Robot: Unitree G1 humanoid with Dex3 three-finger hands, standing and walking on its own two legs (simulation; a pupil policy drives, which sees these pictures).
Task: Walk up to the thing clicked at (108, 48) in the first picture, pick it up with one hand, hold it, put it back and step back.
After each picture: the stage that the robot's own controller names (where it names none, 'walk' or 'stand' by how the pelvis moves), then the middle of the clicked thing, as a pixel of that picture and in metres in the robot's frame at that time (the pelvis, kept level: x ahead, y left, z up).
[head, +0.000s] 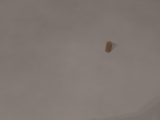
stand; (108, 47) +1.30 -0.28 -0.72
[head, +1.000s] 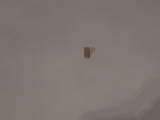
walk; (87, 52) +1.20 +0.06 -0.70
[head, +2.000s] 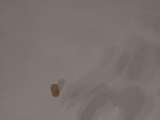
walk; (55, 90) +0.71 +0.27 -0.70
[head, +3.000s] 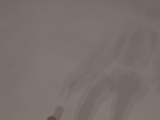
walk; out of the picture +0.42 +0.22 -0.70
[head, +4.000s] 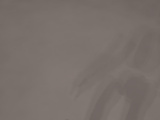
stand; out of the picture +0.35 +0.19 -0.72
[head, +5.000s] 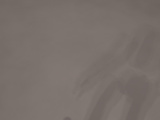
stand; out of the picture +0.36 +0.18 -0.72
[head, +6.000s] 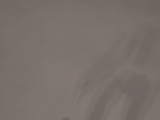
stand; out of the picture +0.36 +0.21 -0.73
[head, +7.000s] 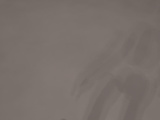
stand; out of the picture +0.34 +0.22 -0.73
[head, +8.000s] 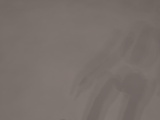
go down; out of the picture +0.34 +0.22 -0.73
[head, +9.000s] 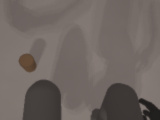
go down; (28, 63) +0.42 +0.25 -0.36
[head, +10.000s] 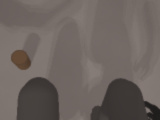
approach; (21, 60) +0.41 +0.26 -0.31
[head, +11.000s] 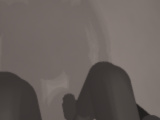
close in; out of the picture +0.40 +0.30 -0.22
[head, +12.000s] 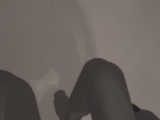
close; out of the picture +0.40 +0.30 -0.22
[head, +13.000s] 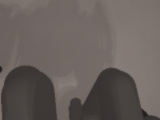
lift; out of the picture +0.33 +0.28 -0.17
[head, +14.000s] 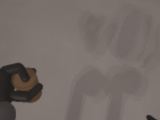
lift; (28, 86) +0.32 +0.19 +0.01
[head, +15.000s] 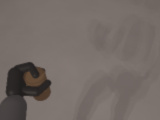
hold; (38, 84) +0.34 +0.17 +0.01
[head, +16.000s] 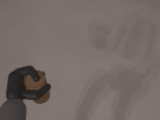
hold; (38, 87) +0.33 +0.17 +0.00
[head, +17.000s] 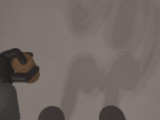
crouch; (27, 69) +0.39 +0.20 -0.07
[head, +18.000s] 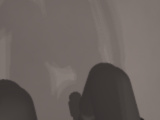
lower; out of the picture +0.43 +0.29 -0.19
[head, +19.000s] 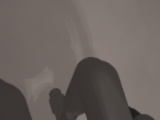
lower; out of the picture +0.41 +0.31 -0.22
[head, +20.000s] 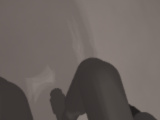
lower; out of the picture +0.41 +0.31 -0.22
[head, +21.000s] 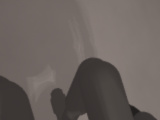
lower; out of the picture +0.41 +0.31 -0.23
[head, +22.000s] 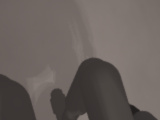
rest; out of the picture +0.41 +0.31 -0.23
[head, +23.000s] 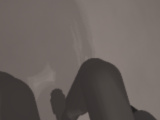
withdraw; out of the picture +0.40 +0.30 -0.23
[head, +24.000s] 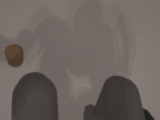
stand; (14, 56) +0.42 +0.26 -0.28
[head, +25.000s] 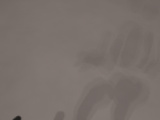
stand; out of the picture +0.36 +0.20 -0.65
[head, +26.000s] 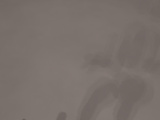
stand; out of the picture +0.37 +0.21 -0.67
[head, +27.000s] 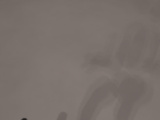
stand; out of the picture +0.37 +0.20 -0.67
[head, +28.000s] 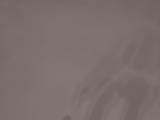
stand; out of the picture +0.39 +0.20 -0.72
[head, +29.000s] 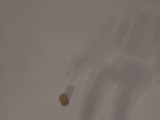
walk; (64, 100) +0.50 +0.18 -0.70
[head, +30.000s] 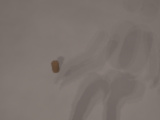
walk; (55, 66) +0.82 +0.22 -0.70
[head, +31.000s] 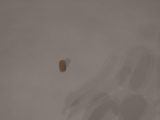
stand; (62, 66) +0.98 +0.23 -0.71
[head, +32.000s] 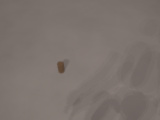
stand; (61, 67) +0.99 +0.24 -0.73
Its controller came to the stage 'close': yes
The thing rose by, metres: 0.71
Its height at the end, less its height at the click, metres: +0.00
